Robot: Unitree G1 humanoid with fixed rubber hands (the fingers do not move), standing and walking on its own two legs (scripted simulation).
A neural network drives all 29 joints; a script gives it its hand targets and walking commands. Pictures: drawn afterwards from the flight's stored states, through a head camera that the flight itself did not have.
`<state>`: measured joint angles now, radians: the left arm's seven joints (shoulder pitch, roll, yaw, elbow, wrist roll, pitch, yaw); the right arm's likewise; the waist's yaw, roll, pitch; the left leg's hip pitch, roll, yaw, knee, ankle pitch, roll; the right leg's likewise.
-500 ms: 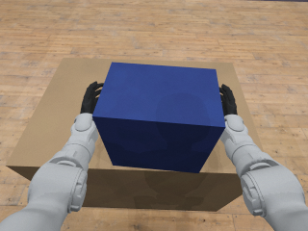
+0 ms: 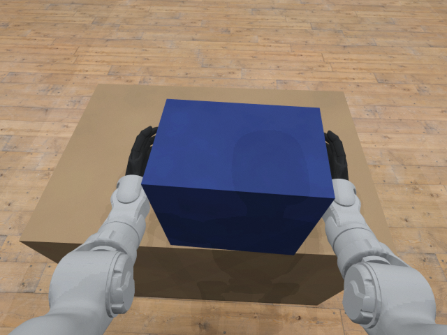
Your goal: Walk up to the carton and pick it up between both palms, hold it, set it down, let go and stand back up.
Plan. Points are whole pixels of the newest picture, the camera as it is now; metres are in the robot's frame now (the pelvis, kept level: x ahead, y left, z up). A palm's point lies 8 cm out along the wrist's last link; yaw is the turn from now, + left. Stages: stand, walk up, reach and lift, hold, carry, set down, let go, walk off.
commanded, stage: reach and lift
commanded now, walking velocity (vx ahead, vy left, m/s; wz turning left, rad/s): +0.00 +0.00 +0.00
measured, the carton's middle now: (236, 184) +0.41 -0.01 +0.00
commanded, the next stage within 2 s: none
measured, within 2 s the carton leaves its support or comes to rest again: leaves its support in 0.58 s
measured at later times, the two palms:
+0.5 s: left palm (140, 171) +0.41 +0.17 +0.05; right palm (337, 178) +0.39 -0.19 +0.04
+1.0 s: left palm (139, 170) +0.40 +0.17 +0.07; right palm (348, 172) +0.38 -0.20 +0.08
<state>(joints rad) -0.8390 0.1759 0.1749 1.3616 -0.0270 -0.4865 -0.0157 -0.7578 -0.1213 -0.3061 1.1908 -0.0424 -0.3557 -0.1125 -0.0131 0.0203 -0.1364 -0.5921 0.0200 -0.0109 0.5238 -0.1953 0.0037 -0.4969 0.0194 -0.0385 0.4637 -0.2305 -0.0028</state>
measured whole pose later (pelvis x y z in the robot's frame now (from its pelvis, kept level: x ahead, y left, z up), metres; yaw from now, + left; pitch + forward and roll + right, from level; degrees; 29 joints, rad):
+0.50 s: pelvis +0.02 +0.00 +0.01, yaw +0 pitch +12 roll -1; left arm -0.68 0.13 0.24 1.19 0.07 -0.48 -0.03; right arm -0.59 -0.06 -0.35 1.06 -0.19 -0.43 -0.13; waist 0.00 0.00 -0.11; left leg -0.40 0.02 0.00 0.35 -0.15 0.00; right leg -0.30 0.02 -0.03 0.28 -0.17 -0.01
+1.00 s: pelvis +0.00 -0.01 +0.01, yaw -1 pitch +12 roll -1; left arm -0.70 0.13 0.21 1.15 0.07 -0.46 0.00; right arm -0.65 -0.10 -0.32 1.14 -0.13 -0.48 -0.13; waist 0.00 -0.04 -0.13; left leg -0.42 0.03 0.02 0.32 -0.10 0.00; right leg -0.34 0.02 -0.03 0.27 -0.14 -0.01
